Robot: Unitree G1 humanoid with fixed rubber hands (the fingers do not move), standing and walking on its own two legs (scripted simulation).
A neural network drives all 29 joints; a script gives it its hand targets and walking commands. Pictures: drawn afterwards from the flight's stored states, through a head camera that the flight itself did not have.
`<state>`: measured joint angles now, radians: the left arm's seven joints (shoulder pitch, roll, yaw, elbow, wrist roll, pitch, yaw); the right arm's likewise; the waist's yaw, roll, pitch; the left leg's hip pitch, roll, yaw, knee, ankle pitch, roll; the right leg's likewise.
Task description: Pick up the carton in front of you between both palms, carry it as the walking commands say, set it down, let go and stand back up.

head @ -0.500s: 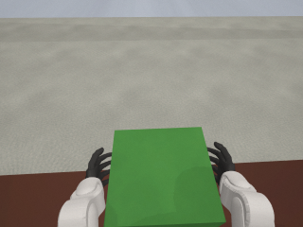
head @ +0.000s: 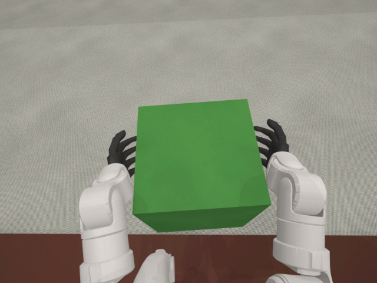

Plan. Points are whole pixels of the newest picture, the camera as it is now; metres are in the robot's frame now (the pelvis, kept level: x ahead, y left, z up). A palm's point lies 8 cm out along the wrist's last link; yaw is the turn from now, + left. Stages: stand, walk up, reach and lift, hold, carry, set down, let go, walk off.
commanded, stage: carry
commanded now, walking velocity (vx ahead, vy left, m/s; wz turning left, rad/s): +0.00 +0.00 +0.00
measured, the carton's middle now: (196, 174) +0.33 +0.01 +0.02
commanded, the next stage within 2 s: none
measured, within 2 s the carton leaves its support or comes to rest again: neither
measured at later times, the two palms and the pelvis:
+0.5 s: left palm (136, 108) +0.49 +0.15 +0.06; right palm (261, 100) +0.49 -0.15 +0.08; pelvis +0.16 +0.01 -0.01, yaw -2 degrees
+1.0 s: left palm (131, 102) +0.49 +0.16 +0.09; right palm (263, 94) +0.48 -0.15 +0.10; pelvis +0.16 +0.02 -0.01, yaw -2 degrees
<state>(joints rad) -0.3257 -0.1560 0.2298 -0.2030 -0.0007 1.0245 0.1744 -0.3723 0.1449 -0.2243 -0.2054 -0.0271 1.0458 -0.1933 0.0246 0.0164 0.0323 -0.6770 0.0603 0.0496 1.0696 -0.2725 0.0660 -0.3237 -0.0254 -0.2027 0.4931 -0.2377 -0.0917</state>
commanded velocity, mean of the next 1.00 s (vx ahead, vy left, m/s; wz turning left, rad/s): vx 0.00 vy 0.00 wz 0.00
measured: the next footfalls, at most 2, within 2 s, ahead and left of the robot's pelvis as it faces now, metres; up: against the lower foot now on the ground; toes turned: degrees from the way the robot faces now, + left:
left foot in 0.16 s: +0.24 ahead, +0.09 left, +0.00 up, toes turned +3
right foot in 0.34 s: +0.13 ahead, -0.10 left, +0.00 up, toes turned -3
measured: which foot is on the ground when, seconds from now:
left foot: up 0.00-0.14, down 0.16-1.00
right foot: down 0.00-0.18, up 0.20-0.32, down 0.34-1.00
